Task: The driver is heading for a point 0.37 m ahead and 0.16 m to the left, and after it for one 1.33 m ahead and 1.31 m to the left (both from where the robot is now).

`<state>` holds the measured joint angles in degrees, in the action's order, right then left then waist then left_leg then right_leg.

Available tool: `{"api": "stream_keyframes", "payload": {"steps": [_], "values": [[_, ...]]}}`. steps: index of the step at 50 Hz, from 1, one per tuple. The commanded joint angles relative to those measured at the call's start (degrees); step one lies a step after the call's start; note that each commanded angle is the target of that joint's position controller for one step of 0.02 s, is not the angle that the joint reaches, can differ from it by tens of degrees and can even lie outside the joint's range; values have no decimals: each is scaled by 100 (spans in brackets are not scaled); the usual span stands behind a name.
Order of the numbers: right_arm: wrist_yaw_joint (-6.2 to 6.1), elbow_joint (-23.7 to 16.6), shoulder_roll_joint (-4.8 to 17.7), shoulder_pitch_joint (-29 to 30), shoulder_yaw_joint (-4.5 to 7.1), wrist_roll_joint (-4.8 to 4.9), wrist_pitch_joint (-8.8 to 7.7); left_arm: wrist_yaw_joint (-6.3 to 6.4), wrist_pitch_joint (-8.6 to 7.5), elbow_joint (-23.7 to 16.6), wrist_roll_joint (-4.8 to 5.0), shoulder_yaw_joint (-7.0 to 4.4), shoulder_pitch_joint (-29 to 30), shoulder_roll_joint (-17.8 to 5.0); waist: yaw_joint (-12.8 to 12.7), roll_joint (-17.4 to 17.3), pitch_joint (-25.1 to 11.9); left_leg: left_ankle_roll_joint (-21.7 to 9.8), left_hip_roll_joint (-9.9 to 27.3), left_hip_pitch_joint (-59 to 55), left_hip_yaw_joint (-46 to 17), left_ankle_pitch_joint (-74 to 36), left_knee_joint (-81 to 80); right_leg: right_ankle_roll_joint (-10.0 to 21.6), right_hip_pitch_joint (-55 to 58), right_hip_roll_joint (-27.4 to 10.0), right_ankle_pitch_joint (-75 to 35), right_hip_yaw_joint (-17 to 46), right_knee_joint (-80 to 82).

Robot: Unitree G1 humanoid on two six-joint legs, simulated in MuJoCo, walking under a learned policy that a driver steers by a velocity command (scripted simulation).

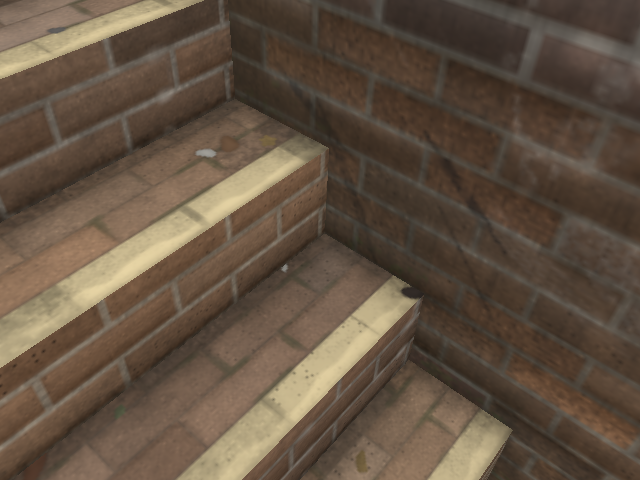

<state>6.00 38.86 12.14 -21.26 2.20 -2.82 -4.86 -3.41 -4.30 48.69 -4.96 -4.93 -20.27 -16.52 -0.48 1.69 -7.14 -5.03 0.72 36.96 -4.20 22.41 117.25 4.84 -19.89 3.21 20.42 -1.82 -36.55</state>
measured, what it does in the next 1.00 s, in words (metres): climbs, turning left: left foot 0.21 m higher, then right foot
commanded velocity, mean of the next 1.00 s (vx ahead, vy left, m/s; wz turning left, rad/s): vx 0.31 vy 0.19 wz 0.36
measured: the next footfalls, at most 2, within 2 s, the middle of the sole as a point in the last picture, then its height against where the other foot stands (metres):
left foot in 0.24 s outside the picture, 0.21 m higher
right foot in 0.70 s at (380, 479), level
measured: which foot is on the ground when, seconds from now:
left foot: up 0.00-0.22, down 0.24-0.70, up 0.72-1.00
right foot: down 0.00-0.28, up 0.30-0.68, down 0.70-1.00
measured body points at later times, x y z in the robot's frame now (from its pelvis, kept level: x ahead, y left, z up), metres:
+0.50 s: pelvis +0.20 +0.00 +0.16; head +0.22 -0.01 +0.61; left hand +0.42 +0.23 +0.13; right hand +0.30 -0.25 +0.03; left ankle +0.21 +0.05 -0.52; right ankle +0.25 -0.13 -0.35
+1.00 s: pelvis +0.36 +0.02 +0.22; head +0.40 +0.00 +0.67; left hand +0.29 +0.31 +0.13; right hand +0.69 -0.08 +0.16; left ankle +0.27 +0.14 -0.11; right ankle +0.46 -0.09 -0.52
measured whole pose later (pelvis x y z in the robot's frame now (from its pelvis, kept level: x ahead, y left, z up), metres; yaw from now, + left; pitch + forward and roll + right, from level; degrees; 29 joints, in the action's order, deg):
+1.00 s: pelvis +0.36 +0.02 +0.22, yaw +24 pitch +2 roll +0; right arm -1.9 29.8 13.3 0.7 3.3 -2.6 3.0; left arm 5.9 -8.4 44.6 -3.9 -2.9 -20.7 -14.9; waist -1.8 -5.3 1.2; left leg -1.5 -3.4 58.3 -7.1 16.7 140.0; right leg -0.8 -18.0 -7.9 9.3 -11.7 -26.6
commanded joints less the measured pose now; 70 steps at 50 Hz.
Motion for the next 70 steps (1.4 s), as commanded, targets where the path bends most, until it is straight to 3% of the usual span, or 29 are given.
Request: {"api": "stream_keyframes", "payload": {"steps": [1, 5, 6, 7, 8, 9, 10, 11, 13, 14, 15, 16, 19, 30, 33, 35, 37, 39, 43, 48, 56, 59, 60, 61, 62, 63, 65, 67, 70], "values": [[65, -831, -418, 1330, -313, -107, -217, -107, 172, 1029, -168, 440, -1477, 536, 101, 295, 547, -1165, 46, 4843, -337, -803, 3833, 1044, 1521, -1915, -1074, 2599, 1064], [181, -1199, 435, 1463, -75, 275, 188, -125, -227, 263, -190, 363, 1478, -507, 1264, -41, 1147, -621, 154, 1416, 472, -1687, 280, 783, -3479, -1153, 252, 455, 2593], [-708, -826, -436, 2491, -313, 624, 452, 212, -218, 552, 422, 339, 473, -113, 263, -536, 1613, 95, -324, 2129, 1038, -1305, -200, 250, -2058, -1463, -1873, 603, 3586], [-1067, -958, -594, 2715, -446, 536, 635, 413, -273, 852, 543, 372, -296, -237, 15, -241, 1956, 242, -110, 2371, 1317, -659, -388, 143, -1538, -1448, -3201, 965, 3632], [-478, -1326, -127, 2021, -301, 721, 488, -43, -280, 636, -11, 421, 90, -685, 1043, 843, 634, 9, -121, 534, 1263, -883, -1758, 736, -1975, -1308, -5177, 220, 2890], [-189, -1093, 308, 1884, -195, 635, 560, -304, -189, 657, -19, 227, 149, -1257, 1048, 1086, 346, 294, -761, 140, 1625, -344, -2195, 1431, -1710, -1334, -8337, 39, 2629], [-962, -48, -318, 1221, -272, 359, 673, 513, -207, 539, 664, 131, -389, -572, 330, -299, 446, -62, -662, 487, 2257, 559, -2854, 52, 745, -1617, -10836, -382, 2307], [-1187, -32, -511, 645, -359, 270, 799, 963, -242, 407, 711, -11, -396, -1084, 492, 391, 169, -149, -704, 629, 1971, 1421, -3606, -439, 1758, -1998, -12150, -263, 1348], [-1175, 265, 144, -169, -180, 188, 727, 1101, -117, -118, 824, -90, 256, -1203, 1080, 842, -340, -745, -1088, -810, 1326, 1785, -4687, -262, 1595, -2184, -13669, -381, -945], [-1150, 516, 464, -411, -55, 222, 731, 990, 9, -622, 702, -91, 875, -976, 1337, -467, -116, -1413, -706, -1445, 13, 1240, -6112, -237, 113, -1393, -10942, -470, -2652], [-1299, 495, 734, 635, 45, 421, 858, 755, 109, -882, 341, 101, 1311, -246, 815, -2456, 352, -2204, 350, -851, -2790, 804, -8324, -436, -1473, 232, -2100, -380, -4828], [-1285, 225, 759, 1233, 98, 331, 886, 510, 134, -1223, 19, 315, 1143, 440, 368, -1390, 992, -2420, 359, 203, -4132, 1605, -8916, -296, -2008, 442, -732, 568, -7118], [-1188, 409, 424, 1635, 27, 56, 762, 625, 301, -1611, -168, 425, 449, 758, -566, 292, 1625, -1252, 194, 1225, -2631, 1848, -8336, -169, -2543, -102, -134, 980, -6634], [-931, -125, 515, 337, 155, 117, 552, 733, 428, -2406, 426, 534, 2157, 205, 708, -244, 721, -893, -235, -2253, -1602, -1512, -9506, -542, -2443, -315, 21, -479, -1883], [-973, -467, 781, 1136, 260, 20, 435, 1049, 305, -1887, 730, 281, 291, -143, -357, -854, -314, -368, -263, -2642, -1463, -5185, -8208, -471, 222, -262, -1486, -137, -3], [-803, -625, 655, 1512, 220, 351, 151, 1288, 110, -1459, 494, 47, -781, -503, -982, 241, -1187, 166, -914, -1841, -724, -3291, -5367, -587, 2766, -753, -4209, -64, 1684], [-742, -808, 449, 624, 277, 346, 176, 1527, 252, -1698, 144, -74, -638, -707, -342, 800, -1480, 854, -1133, 380, -718, 734, -789, 639, 3084, -3563, -7794, 2579, 981], [-764, -960, 693, 861, 260, 15, 416, 1572, 198, -2047, 155, -97, 673, -656, 12, 26, -859, 957, -630, 1510, -344, -260, 1024, 1435, 1948, -3202, -1316, 2864, 2045], [-581, -1123, 176, 1408, 103, -115, 773, 1309, -323, -1258, 127, 141, 415, -432, 208, -412, 581, 666, -540, 1550, -305, -1446, 1761, 729, 412, -2260, -1270, 1024, 1990], [-838, -1290, -75, 2215, 1, 50, 700, 871, -464, -564, 68, 8, -530, -602, -189, 438, 614, 338, -362, 3656, -362, -414, 2687, 627, 1797, -2462, -932, 621, 2064], [-744, -2222, -394, 3474, -334, 276, 748, 845, -561, -59, 174, -54, -333, -755, -149, 1196, 716, -164, 722, 3372, -9, 1230, -1177, 422, 1600, -2565, -168, -516, 3487], [-747, -1480, -432, 1652, -398, 314, 934, 838, -167, -327, 475, -107, -138, -1207, -167, 890, -277, -190, -447, -768, 1926, 3317, -3376, 1041, 830, -2529, -3916, -1413, 3629], [-867, -1225, 32, 1598, -190, 224, 853, 725, -161, -294, 429, 9, -602, -936, -335, 362, -1385, -435, -819, -2192, 1350, 2485, -3378, 1055, 784, -2080, -8043, -1344, 1740], [-1043, -1104, 185, 142, -50, 275, 892, 543, -279, -478, 408, -106, -22, -1523, 619, 778, -2352, -514, -799, -3008, 79, 2098, -4212, 872, 504, -2231, -8172, -1126, 89], [-1118, -908, 863, -786, 168, 157, 931, 261, -359, -991, 416, -190, 1067, -1456, 1212, -348, -2512, -651, -594, -3471, -1577, 2520, -5829, 632, -722, -1960, -5607, -569, -1589], [-1220, -945, 1765, -663, 539, -74, 943, 6, -242, -1655, 220, -22, 2246, -538, 1371, -2323, -2295, -605, 239, -3158, -4973, 5412, -8734, 200, -2728, -654, -1521, 255, -4468], [-1211, -1052, 1345, 958, 414, 174, 916, 130, 111, -2183, -294, 199, 2603, 875, 531, -2165, -1240, 447, 471, -1722, -4739, 5094, -9488, -6, -3916, -613, -1557, 1851, -7742], [-960, -469, 767, 1286, 278, 115, 763, 225, 250, -1804, -321, 315, 1192, 947, -398, -1209, 294, 196, 150, -445, -3217, 3952, -8639, -264, -4045, -409, -1699, 1011, -7760], [-746, 150, 177, 1412, 164, 297, 391, 340, 259, -1606, -47, 349, 1022, 750, -504, -1057, 1064, -308, -4, 263, -2404, 2589, -8420, -329, -4198, -450, -2383, 526, -8279]]}}
Keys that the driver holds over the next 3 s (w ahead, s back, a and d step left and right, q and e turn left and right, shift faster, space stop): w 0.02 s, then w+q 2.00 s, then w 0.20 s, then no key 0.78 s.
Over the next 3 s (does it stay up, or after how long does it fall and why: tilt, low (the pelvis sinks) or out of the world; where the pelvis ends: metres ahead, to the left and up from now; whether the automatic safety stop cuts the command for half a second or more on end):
stays up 0.56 0.17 0.52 its command is cut before an obstacle after 0.2 s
